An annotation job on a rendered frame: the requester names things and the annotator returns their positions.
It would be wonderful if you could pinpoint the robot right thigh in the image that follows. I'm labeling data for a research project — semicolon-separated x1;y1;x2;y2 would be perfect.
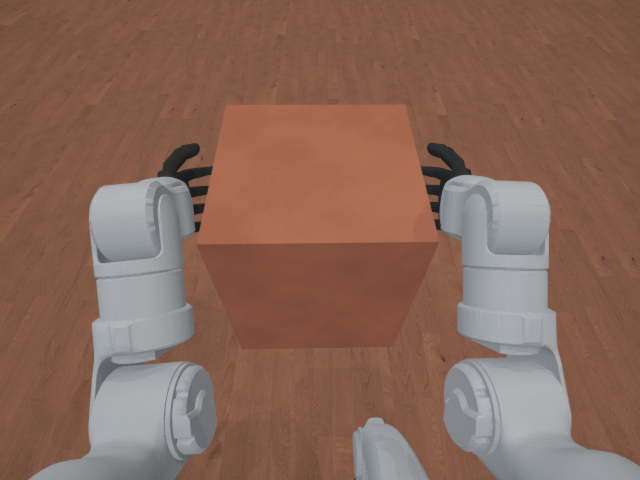
353;423;430;480

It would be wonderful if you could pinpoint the left robot forearm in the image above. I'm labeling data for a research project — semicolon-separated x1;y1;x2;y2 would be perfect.
88;177;196;445

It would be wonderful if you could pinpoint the carton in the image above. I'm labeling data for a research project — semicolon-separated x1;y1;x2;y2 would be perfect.
196;105;440;349

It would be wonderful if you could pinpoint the right robot forearm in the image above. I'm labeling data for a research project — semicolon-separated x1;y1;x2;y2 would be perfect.
439;175;571;420

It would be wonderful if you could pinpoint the right robot upper arm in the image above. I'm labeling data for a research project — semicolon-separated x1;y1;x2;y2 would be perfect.
443;357;640;480

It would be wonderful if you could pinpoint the robot left hand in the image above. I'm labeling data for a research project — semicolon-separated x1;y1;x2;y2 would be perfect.
157;143;213;232

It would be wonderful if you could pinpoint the left robot upper arm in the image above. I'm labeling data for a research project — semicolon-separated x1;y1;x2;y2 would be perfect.
28;361;217;480

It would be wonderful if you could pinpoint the robot right hand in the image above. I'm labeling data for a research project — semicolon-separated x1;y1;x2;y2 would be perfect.
421;143;471;230

